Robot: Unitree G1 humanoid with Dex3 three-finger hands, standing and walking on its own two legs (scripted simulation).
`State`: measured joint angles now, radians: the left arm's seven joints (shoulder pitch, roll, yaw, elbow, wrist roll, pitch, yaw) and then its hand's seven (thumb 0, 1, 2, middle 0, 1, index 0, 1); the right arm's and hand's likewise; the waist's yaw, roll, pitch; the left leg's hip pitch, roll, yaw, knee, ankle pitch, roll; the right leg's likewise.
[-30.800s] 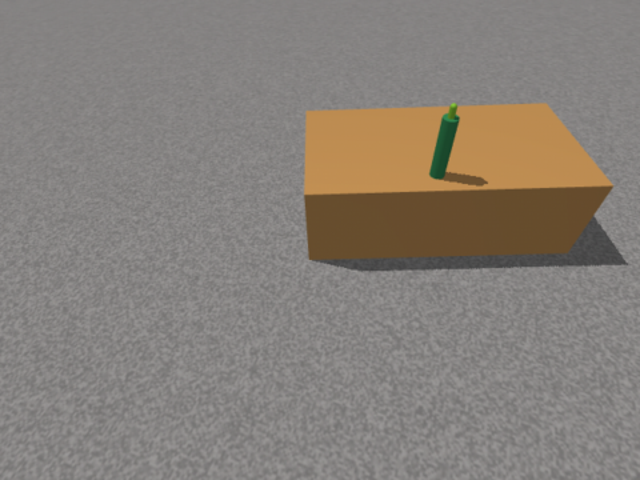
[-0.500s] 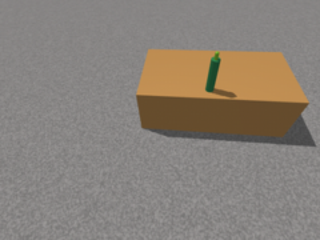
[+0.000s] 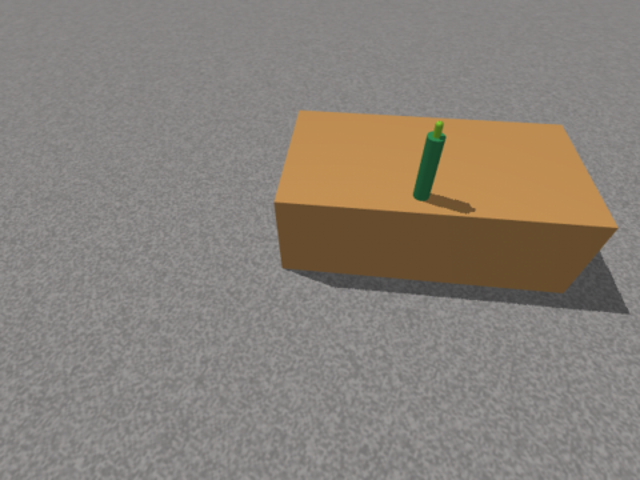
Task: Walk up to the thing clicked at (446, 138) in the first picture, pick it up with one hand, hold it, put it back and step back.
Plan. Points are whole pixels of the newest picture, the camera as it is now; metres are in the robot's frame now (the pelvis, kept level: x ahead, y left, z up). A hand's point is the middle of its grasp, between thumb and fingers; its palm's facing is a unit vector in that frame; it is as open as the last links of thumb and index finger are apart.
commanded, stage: step back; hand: right
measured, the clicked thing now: (429, 161) +1.03 -0.28 -0.26
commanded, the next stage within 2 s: stand in 0.32 s
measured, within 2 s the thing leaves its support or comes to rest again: neither
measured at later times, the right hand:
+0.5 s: hand out of the picture +0.15 -0.24 -0.13, palm faces -0.01 +0.95 -0.33, open 7.4 cm
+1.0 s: hand out of the picture +0.07 -0.26 -0.14, palm faces -0.01 +0.95 -0.32, open 7.4 cm
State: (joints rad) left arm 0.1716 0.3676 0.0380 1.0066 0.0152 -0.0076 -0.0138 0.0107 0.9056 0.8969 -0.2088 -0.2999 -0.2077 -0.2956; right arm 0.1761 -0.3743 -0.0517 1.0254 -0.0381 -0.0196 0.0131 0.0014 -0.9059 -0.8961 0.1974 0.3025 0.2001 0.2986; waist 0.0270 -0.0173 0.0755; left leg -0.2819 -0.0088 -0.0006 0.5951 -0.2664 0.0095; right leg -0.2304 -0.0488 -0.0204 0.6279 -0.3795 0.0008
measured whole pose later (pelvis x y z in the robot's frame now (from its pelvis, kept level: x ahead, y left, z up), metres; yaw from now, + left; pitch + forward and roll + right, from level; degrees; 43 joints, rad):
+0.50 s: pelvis +0.02 +0.00 +0.02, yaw -1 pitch -2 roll +0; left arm 0.06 0.35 0.00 1.10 0.01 -0.02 0.00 0.01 0.91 0.90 -0.21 -0.30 -0.21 -0.30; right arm 0.01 -0.33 -0.01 1.09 -0.01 -0.01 0.01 0.00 -0.90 -0.90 0.20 0.30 0.20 0.30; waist 0.01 0.00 0.08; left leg -0.15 0.00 0.01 0.41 -0.22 0.01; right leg -0.08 -0.03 0.00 0.37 -0.25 0.03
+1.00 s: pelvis +0.00 -0.01 +0.02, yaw -1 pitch -3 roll +0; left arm 0.10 0.35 0.00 1.14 0.01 -0.01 -0.01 0.01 0.91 0.90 -0.21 -0.30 -0.21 -0.30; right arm 0.09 -0.35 0.00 1.15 -0.01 -0.01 0.02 0.00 -0.91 -0.90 0.20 0.30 0.20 0.30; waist 0.00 0.01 0.07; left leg -0.14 0.01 0.00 0.33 -0.14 -0.01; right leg -0.07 -0.02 -0.01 0.32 -0.19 0.02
